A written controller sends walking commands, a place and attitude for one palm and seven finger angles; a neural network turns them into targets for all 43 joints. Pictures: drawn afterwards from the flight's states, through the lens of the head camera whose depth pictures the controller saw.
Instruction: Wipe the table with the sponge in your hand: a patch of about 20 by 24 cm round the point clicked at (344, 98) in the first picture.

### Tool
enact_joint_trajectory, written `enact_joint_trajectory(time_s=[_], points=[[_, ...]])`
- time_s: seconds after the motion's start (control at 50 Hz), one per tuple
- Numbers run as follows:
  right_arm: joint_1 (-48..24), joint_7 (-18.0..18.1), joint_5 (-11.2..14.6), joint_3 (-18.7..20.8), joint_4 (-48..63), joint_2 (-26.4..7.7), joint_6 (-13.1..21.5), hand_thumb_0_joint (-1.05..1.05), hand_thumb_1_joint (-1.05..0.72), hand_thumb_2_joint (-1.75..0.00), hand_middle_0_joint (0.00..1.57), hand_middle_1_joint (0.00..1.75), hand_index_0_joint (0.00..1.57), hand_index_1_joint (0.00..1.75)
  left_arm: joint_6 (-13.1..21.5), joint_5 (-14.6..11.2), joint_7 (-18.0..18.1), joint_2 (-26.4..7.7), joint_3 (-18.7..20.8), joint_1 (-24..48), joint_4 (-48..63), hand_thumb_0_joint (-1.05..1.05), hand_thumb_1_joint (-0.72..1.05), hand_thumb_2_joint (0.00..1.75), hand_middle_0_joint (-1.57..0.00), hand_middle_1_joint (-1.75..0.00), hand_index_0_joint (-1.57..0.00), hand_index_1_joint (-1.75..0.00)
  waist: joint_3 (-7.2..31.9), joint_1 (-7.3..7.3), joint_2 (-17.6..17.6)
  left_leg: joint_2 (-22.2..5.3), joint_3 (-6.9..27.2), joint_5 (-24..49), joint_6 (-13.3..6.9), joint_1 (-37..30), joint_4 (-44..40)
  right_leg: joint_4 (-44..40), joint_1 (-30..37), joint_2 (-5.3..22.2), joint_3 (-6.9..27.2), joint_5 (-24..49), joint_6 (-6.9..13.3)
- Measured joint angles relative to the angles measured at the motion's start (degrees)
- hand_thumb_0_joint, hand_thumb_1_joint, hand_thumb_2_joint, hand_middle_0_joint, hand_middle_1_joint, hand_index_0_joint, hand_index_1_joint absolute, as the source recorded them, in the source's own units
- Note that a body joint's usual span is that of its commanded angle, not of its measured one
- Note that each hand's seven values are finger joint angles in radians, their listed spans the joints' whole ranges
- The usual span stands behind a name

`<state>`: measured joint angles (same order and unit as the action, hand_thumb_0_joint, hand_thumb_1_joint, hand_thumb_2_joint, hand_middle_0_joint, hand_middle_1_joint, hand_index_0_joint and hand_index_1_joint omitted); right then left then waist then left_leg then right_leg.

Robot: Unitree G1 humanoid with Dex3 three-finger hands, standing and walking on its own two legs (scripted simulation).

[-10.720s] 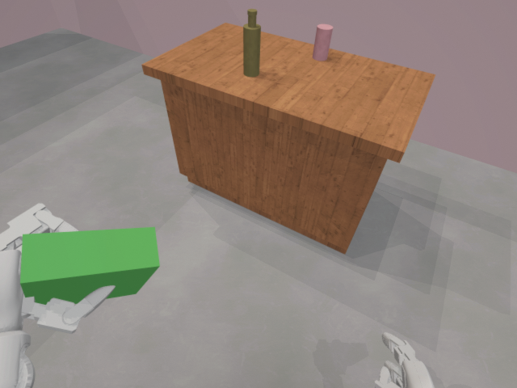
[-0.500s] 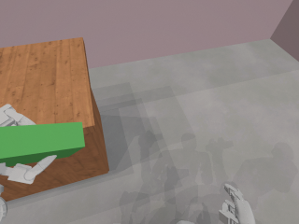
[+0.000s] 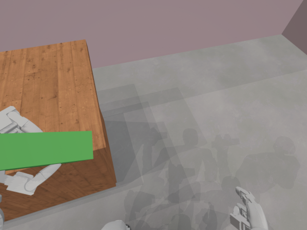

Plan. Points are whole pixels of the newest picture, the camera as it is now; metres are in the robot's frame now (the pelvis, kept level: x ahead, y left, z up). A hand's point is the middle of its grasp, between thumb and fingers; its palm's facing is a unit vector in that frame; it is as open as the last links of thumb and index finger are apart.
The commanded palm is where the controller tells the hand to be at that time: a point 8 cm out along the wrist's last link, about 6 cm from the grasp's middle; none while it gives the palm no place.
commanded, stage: come to a stop and stand still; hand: left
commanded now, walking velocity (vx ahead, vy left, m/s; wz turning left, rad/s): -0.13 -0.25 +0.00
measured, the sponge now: (57, 150) +0.23 +0.20 +0.15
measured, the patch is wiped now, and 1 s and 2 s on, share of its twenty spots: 0.00 0.00 0.00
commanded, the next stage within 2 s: look again from close up in 1.80 s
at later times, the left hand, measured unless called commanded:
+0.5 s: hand (48, 168) +0.19 +0.19 +0.18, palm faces +0.33 -0.82 -0.46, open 9.0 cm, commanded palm +0.14 +0.23 +0.19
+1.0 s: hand (35, 204) +0.14 +0.19 +0.17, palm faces +0.35 -0.85 -0.40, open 9.0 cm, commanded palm +0.09 +0.24 +0.19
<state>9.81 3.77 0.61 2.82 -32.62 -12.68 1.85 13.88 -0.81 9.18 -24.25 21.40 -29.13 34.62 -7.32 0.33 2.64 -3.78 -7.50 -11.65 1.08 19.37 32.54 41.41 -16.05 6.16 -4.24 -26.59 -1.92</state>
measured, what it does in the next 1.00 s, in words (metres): steps on the spot: right foot, then left foot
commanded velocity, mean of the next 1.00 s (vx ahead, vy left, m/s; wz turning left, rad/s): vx -0.01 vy -0.03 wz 0.00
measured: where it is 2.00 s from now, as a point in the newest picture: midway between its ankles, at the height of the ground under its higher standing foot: outside the picture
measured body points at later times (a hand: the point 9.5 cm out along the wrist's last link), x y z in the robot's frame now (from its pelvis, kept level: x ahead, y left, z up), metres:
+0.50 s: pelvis -0.03 -0.04 +0.01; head +0.00 -0.06 +0.46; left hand +0.17 +0.23 +0.20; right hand +0.12 -0.28 -0.09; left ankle -0.04 +0.09 -0.68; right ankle -0.01 -0.09 -0.72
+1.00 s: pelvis -0.07 -0.04 +0.01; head -0.08 -0.04 +0.46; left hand +0.12 +0.23 +0.19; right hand +0.08 -0.26 -0.08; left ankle -0.05 +0.08 -0.72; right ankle -0.01 -0.09 -0.72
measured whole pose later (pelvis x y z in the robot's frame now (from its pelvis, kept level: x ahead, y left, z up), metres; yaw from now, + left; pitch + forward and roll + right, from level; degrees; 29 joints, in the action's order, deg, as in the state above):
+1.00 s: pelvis -0.07 -0.04 +0.01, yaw -2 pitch -2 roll +0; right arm 13.0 3.0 0.4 -2.3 -34.3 -10.9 1.0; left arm 8.6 -1.0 8.7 -20.0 16.1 -27.0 25.6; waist -0.9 0.5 -0.6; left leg -1.1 -2.0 -17.2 -0.2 14.3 30.6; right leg 24.7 -16.0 -3.0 -8.5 -8.0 6.3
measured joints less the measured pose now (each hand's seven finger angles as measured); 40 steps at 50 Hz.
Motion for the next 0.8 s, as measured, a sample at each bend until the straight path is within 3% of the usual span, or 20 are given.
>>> enact_joint_trajectory(time_s=[0.04,0.1,0.24,0.26,0.3,0.34,0.38,0.46,0.58,0.64,0.72,0.76,0.8], points=[[-1.0,-0.3,-0.2,-0.5,0.1,1.8,0.4,0.01,-0.9,-0.9,0.2,0.3,0.2,0.3,-0.2,-0.2,-0.3,-1.3,1.1,2.5,-2.0,-0.01,-0.42,1.06,-0.86,-1.37,-0.86,-1.38,-0.2,-0.05,1.0,0.1,-0.1,-1.6,-0.4,-0.2,0.4,6.8,-2.7,-2.0,1.8,-3.7,0.0],[-1.6,-2.0,-0.2,-2.3,0.9,3.9,1.5,0.01,-0.9,-0.9,0.2,0.3,0.2,0.3,-1.9,-0.8,-0.3,-1.4,2.1,3.5,-2.4,-0.01,-0.42,1.06,-0.86,-1.37,-0.86,-1.38,-0.2,-0.46,0.5,-0.9,0.3,-0.6,-0.2,-0.9,-1.4,8.6,-4.6,-4.8,0.7,-1.8,0.1],[-0.4,-3.7,-0.4,-5.2,2.9,5.9,3.2,0.01,-0.9,-0.9,0.2,0.3,0.21,0.3,-3.3,-2.1,-1.6,-0.1,0.6,-1.0,1.4,-0.01,-0.42,1.06,-0.86,-1.37,-0.86,-1.38,1.1,0.06,-2.3,-3.3,-0.1,0.2,1.2,-0.5,-2.0,-6.2,-0.8,-7.2,-2.1,4.5,0.0],[-0.3,-3.6,-0.2,-5.4,2.8,5.7,3.1,0.01,-0.9,-0.9,0.2,0.3,0.21,0.3,-3.3,-2.0,-1.8,-0.2,0.5,-1.1,0.9,-0.01,-0.42,1.06,-0.86,-1.37,-0.86,-1.38,1.1,0.3,-2.8,-3.6,-0.1,0.0,1.5,-0.2,-1.2,-8.8,0.2,-7.2,-2.5,7.9,0.7],[-0.3,-3.2,0.1,-5.3,2.0,4.9,2.4,0.01,-0.9,-0.9,0.2,0.3,0.21,0.3,-3.7,-1.8,-2.1,0.5,-0.1,-0.4,-0.9,-0.01,-0.42,1.06,-0.86,-1.37,-0.86,-1.38,0.8,0.13,-5.0,-4.9,1.0,-0.7,1.8,0.3,0.5,-9.8,1.1,-8.5,-3.7,10.9,4.3],[0.0,-2.8,0.4,-5.1,0.6,4.0,1.7,0.01,-0.9,-0.9,0.2,0.3,0.21,0.3,-4.4,-2.2,-2.2,1.3,-0.7,-0.1,-2.5,-0.01,-0.42,1.06,-0.86,-1.37,-0.86,-1.38,1.5,0.03,-5.3,-3.5,2.9,-6.4,1.6,1.7,4.9,-9.2,0.7,-8.4,-3.7,10.1,6.9],[0.2,-2.2,0.5,-4.8,-0.8,2.9,1.1,0.01,-0.9,-0.9,0.2,0.3,0.21,0.3,-4.9,-2.3,-2.0,2.2,-1.1,-0.3,-3.9,-0.01,-0.42,1.06,-0.86,-1.37,-0.86,-1.38,2.2,-0.09,-4.6,-0.9,4.6,-11.4,1.4,3.3,12.6,-9.3,0.5,-7.8,-3.2,10.0,7.8],[1.0,-0.8,0.4,-4.2,-2.5,1.1,0.0,0.01,-0.9,-0.9,0.2,0.3,0.2,0.3,-4.9,-1.9,-1.2,3.2,-1.7,-0.6,-5.6,-0.01,-0.42,1.06,-0.86,-1.37,-0.86,-1.38,3.4,-0.97,-3.2,1.9,4.5,-13.6,1.2,2.8,17.5,-11.4,1.0,-7.1,-3.0,11.6,8.0],[2.7,0.3,0.0,-2.9,-1.9,-1.0,-0.6,0.01,-0.9,-0.9,0.2,0.3,0.2,0.3,-3.9,-1.2,-0.3,3.0,-2.4,-0.4,-5.5,-0.01,-0.42,1.06,-0.86,-1.37,-0.86,-1.38,5.3,-1.12,-2.1,2.8,3.8,-10.8,-0.1,-3.6,4.6,-14.3,0.9,-8.0,-4.1,14.1,8.4],[3.2,0.5,0.1,-2.3,-1.3,-1.6,-0.8,0.01,-0.9,-0.9,0.2,0.3,0.2,0.3,-3.5,-0.9,0.0,2.9,-2.9,0.2,-4.9,-0.01,-0.42,1.06,-0.86,-1.37,-0.86,-1.38,5.5,-0.77,-2.4,2.2,4.2,-2.8,-1.0,-7.6,-4.5,-14.1,1.0,-9.0,-4.9,14.5,8.0],[3.7,0.8,0.1,-2.8,-0.8,-0.8,-1.0,0.01,-0.9,-0.9,0.2,0.3,0.2,0.3,-3.4,-0.4,-0.1,2.8,-3.1,0.7,-6.9,-0.01,-0.42,1.06,-0.86,-1.37,-0.86,-1.38,6.5,0.42,-1.5,2.3,3.2,-2.7,-0.9,-8.4,-5.4,-15.1,1.4,-8.8,-3.8,15.1,4.6],[3.7,0.8,0.1,-3.3,-0.2,-0.3,-0.4,0.01,-0.9,-0.9,0.2,0.3,0.2,0.3,-3.4,-0.1,-0.3,2.7,-3.0,1.4,-7.9,-0.01,-0.42,1.06,-0.86,-1.38,-0.86,-1.38,6.7,0.47,-1.8,2.4,3.3,-2.7,-0.8,-7.8,-5.1,-14.9,1.0,-8.7,-4.0,15.6,4.5],[3.4,0.5,0.1,-3.8,0.0,0.2,0.0,0.01,-0.9,-0.9,0.2,0.3,0.2,0.3,-3.7,-0.1,-0.5,3.0,-3.0,2.1,-8.9,-0.01,-0.42,1.06,-0.86,-1.38,-0.86,-1.38,6.7,0.63,-2.3,2.3,3.3,-2.7,-0.8,-7.2,-4.4,-14.9,0.6,-8.8,-4.0,16.1,5.6]])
